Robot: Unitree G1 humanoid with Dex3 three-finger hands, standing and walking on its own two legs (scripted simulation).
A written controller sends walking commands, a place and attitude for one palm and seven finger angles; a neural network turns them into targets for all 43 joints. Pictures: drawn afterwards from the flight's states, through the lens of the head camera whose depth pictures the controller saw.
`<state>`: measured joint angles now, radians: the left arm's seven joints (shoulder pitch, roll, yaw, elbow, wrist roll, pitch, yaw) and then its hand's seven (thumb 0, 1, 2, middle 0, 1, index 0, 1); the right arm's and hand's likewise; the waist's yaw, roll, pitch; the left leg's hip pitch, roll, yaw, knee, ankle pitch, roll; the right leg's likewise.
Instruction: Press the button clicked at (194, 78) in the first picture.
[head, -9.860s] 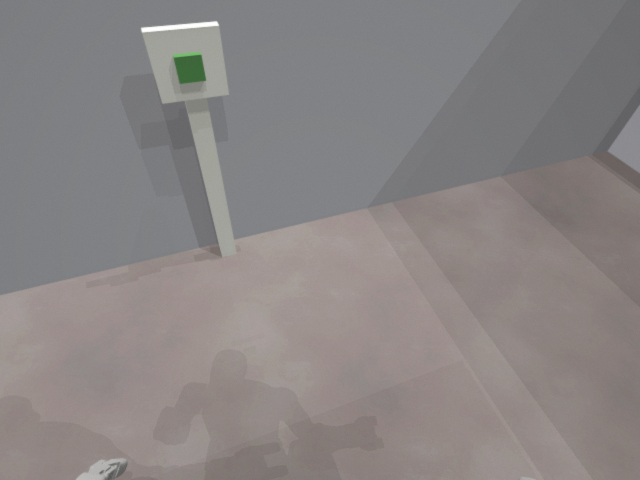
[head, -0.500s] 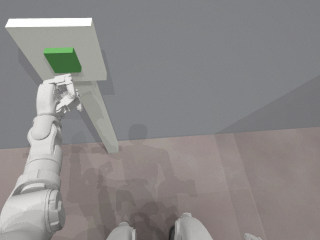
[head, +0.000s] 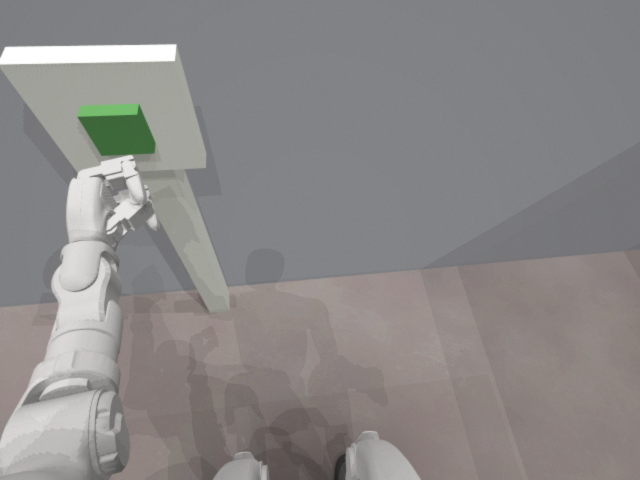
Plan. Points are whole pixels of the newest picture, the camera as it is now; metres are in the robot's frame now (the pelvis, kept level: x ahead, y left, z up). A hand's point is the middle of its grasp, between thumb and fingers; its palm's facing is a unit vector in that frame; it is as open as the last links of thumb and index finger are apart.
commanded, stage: aim a knuckle at the button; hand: left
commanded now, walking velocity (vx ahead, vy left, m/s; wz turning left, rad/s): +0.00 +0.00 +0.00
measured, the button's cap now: (119, 128) +0.54 +0.24 +0.08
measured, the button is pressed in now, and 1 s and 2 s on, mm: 0 1 5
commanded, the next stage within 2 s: press the button with the knuckle in 0.28 s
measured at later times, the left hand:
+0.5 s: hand (155, 201) +0.45 +0.20 +0.04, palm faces +0.08 -1.00 -0.03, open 3.1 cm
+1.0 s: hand (154, 180) +0.48 +0.20 +0.04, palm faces +0.09 -1.00 -0.03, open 2.8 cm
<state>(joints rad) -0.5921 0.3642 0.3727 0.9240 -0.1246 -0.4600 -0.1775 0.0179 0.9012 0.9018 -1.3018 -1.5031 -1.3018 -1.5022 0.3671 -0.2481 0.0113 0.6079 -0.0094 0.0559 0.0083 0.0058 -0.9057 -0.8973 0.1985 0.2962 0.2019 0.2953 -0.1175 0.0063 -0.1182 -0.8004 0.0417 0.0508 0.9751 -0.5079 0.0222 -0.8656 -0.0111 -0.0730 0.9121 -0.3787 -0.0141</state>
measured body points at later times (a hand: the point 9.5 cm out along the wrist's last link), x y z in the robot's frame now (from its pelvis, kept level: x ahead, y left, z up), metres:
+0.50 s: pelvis -0.01 +0.00 -0.01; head +0.11 +0.02 +0.43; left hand +0.44 +0.25 +0.04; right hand +0.05 -0.26 -0.12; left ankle -0.03 +0.10 -0.68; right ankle +0.03 -0.12 -0.68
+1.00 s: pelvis -0.01 +0.00 -0.01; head +0.12 +0.02 +0.42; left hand +0.47 +0.25 +0.05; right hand +0.01 -0.27 -0.12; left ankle -0.03 +0.10 -0.68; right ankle +0.03 -0.12 -0.68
